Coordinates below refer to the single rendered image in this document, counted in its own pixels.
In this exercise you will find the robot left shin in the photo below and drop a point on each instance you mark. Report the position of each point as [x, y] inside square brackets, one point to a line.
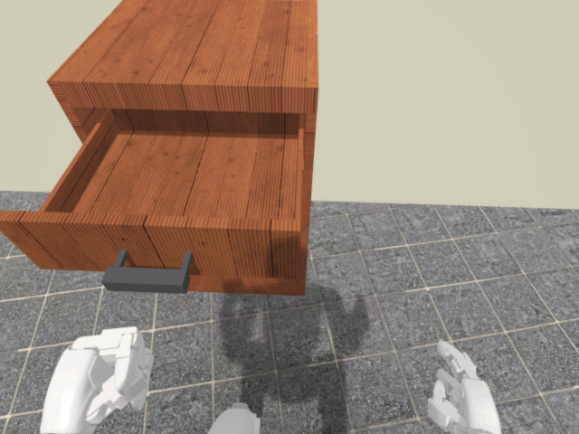
[239, 405]

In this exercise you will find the cabinet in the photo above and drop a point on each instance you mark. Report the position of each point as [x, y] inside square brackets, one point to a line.
[221, 55]

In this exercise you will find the left robot hand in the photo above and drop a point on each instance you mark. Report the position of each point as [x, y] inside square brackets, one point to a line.
[114, 362]

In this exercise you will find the handle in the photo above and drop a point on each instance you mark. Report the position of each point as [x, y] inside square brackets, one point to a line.
[119, 278]

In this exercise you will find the drawer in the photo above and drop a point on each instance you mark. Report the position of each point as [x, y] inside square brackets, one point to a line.
[225, 185]

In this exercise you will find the left robot thigh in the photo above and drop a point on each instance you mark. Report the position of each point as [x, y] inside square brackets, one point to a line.
[236, 421]

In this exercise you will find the right robot hand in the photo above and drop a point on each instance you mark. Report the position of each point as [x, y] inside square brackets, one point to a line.
[471, 408]

